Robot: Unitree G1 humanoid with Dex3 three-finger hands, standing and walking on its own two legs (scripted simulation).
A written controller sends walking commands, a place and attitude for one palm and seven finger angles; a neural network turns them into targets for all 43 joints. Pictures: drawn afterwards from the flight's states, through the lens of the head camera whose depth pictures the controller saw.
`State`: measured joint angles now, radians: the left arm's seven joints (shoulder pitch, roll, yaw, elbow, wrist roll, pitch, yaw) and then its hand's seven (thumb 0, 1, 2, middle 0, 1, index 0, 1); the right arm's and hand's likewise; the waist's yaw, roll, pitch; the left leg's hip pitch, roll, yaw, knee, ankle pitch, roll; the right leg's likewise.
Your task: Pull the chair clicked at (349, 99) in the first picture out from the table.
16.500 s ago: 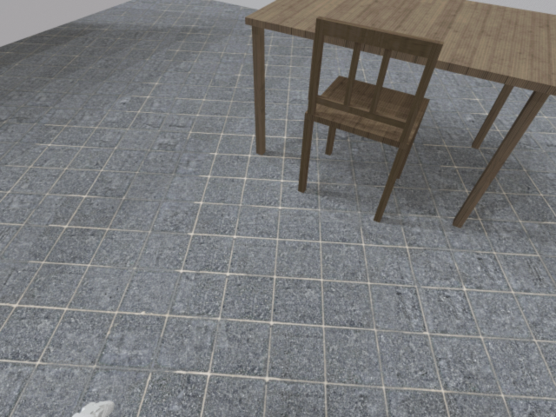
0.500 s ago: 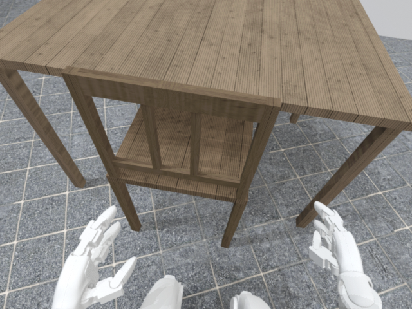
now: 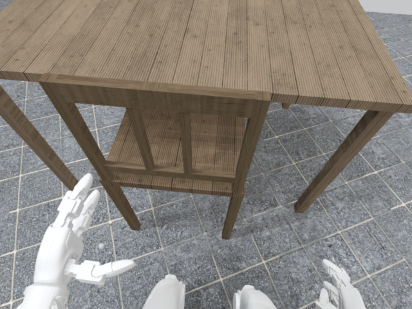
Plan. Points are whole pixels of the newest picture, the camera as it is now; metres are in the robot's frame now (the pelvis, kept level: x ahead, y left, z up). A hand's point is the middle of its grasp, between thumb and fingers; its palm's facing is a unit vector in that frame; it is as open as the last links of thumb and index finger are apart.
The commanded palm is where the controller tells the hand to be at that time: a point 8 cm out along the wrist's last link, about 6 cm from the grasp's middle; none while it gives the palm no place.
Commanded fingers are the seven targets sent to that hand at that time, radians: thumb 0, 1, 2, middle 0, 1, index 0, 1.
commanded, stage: raise the hand toward the chair's back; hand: left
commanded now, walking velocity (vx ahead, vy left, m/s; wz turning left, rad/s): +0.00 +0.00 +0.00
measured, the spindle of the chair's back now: (142, 140) +0.48 +0.18 -0.01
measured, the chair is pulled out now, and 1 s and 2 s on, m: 0.00 0.00 0.00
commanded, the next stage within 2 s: aim the fingers beside a spindle in 1.08 s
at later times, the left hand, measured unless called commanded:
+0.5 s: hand (90, 231) +0.24 +0.21 +0.05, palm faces -0.05 -1.00 -0.04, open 16.9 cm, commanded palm +0.23 +0.27 +0.06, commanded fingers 0.00 -0.50 0.30 -0.06 -0.08 -0.06 -0.08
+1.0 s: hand (85, 221) +0.26 +0.22 +0.05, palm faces -0.04 -1.00 -0.05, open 16.9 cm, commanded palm +0.23 +0.28 +0.06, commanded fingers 0.00 -0.50 0.30 -0.06 -0.08 -0.06 -0.08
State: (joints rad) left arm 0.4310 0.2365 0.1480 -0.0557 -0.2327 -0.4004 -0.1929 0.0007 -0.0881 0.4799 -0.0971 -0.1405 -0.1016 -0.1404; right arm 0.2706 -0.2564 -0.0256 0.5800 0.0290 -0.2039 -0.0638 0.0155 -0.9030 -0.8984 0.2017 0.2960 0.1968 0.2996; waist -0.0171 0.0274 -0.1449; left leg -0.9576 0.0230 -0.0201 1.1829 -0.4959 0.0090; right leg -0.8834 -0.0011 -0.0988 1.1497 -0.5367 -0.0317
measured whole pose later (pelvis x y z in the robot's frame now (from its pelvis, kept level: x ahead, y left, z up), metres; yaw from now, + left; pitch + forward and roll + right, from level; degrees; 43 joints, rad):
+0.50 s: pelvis +0.01 +0.01 +0.01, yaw +0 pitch +15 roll -3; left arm 0.33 0.28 0.18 0.02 -0.27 -0.31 -0.31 -0.01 -0.49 0.31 -0.06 -0.08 -0.07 -0.08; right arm 0.20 -0.22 0.04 0.53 0.03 -0.20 -0.06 0.01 -0.90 -0.90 0.20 0.30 0.20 0.30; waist 0.00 0.03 -0.13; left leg -0.89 0.01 -0.02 1.14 -0.50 0.03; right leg -0.80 -0.01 -0.10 1.08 -0.53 -0.01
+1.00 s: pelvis +0.01 +0.02 +0.01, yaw +0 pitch +15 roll -3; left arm 0.28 0.29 0.22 0.08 -0.28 -0.34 -0.31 -0.01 -0.50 0.30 -0.06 -0.08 -0.06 -0.08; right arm 0.24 -0.26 0.01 0.55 0.03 -0.20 -0.04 0.01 -0.90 -0.90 0.20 0.30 0.20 0.30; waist -0.02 0.03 -0.14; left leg -0.88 0.01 -0.01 1.12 -0.49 0.03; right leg -0.80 0.00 -0.09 1.06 -0.52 -0.01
